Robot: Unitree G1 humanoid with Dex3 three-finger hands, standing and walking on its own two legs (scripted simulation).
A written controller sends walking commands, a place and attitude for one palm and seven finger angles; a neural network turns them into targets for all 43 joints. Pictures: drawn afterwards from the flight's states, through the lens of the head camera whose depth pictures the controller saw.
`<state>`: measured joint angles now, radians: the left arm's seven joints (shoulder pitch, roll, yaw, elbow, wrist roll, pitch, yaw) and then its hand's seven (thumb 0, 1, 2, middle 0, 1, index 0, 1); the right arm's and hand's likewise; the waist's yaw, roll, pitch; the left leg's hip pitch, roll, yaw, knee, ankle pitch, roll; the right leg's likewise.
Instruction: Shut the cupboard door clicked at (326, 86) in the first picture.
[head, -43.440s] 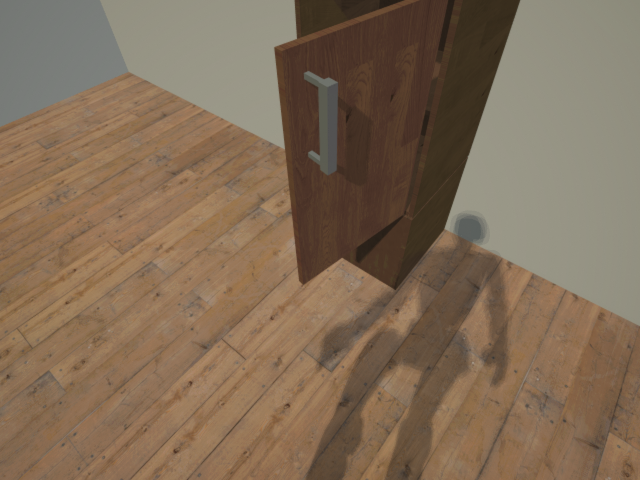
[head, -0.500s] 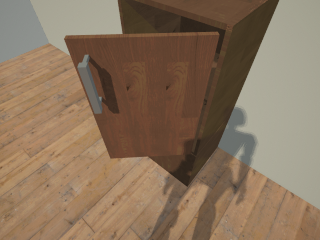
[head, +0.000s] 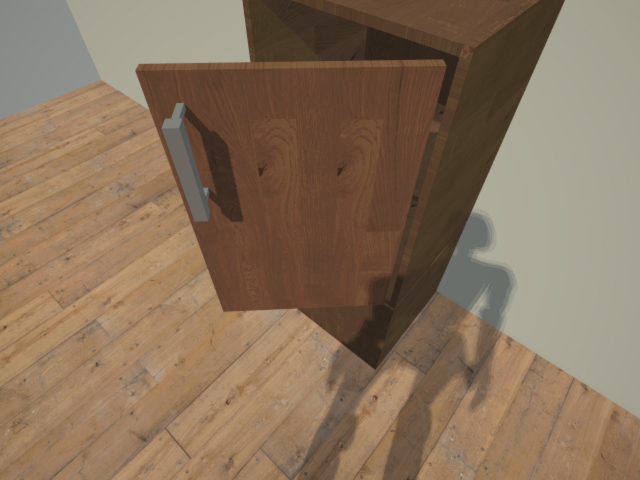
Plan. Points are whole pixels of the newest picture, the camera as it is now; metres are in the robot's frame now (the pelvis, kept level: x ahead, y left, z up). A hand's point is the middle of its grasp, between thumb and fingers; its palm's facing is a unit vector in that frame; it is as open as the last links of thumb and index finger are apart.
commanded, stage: look again from close up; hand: left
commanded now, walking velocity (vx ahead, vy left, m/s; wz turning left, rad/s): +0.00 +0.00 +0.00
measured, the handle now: (191, 165) +0.49 +0.22 +0.12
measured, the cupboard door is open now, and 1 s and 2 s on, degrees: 44 44 44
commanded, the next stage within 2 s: shuffle to correct the standing spot in 0.10 s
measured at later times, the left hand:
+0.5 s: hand out of the picture +0.01 +0.17 -0.19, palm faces +0.11 -0.98 -0.15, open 7.4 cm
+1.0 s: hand out of the picture +0.07 +0.18 -0.20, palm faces +0.17 -0.97 -0.18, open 7.4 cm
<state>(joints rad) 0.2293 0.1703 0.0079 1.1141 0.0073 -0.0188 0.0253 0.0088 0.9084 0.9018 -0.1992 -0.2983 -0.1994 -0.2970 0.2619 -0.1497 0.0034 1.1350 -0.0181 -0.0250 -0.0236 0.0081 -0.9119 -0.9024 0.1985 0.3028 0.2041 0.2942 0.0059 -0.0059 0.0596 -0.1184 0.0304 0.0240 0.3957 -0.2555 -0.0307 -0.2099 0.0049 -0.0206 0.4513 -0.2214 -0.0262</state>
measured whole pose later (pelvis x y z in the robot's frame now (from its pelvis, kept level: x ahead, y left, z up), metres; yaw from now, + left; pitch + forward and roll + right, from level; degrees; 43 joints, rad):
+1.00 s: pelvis +0.08 +0.01 -0.01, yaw +5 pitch -1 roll +1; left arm 0.26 0.15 0.05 1.06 0.01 0.04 0.06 0.01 0.91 0.90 -0.20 -0.30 -0.20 -0.30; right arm 0.18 -0.14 -0.04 1.03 -0.02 -0.02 -0.04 0.02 -0.93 -0.90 0.20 0.30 0.20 0.29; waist 0.01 -0.07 0.11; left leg -0.24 -0.01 0.11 0.55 -0.29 0.04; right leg -0.31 -0.04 -0.02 0.95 -0.55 -0.01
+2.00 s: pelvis +0.08 -0.01 +0.00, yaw +6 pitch -1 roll +1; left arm 0.26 0.16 -0.01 1.11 0.01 -0.02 0.04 0.01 0.91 0.90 -0.20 -0.30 -0.20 -0.30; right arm 0.28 -0.13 0.01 1.12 -0.02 -0.02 -0.02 0.01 -0.92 -0.90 0.20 0.30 0.20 0.29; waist -0.01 0.00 0.04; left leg -0.22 0.03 0.07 0.46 -0.22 -0.01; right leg -0.17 -0.02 0.00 0.49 -0.30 0.00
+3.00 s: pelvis +0.10 -0.01 +0.00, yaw +7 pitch +0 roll +1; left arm 0.22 0.19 0.00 1.11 0.01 -0.03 0.03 0.01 0.91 0.90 -0.20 -0.30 -0.20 -0.30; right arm 0.19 -0.18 0.00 1.15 -0.02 -0.02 -0.02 0.01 -0.91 -0.90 0.20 0.30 0.20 0.29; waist 0.00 -0.02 0.05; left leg -0.17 0.02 0.06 0.39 -0.22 -0.01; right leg -0.11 -0.02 -0.02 0.41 -0.30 0.00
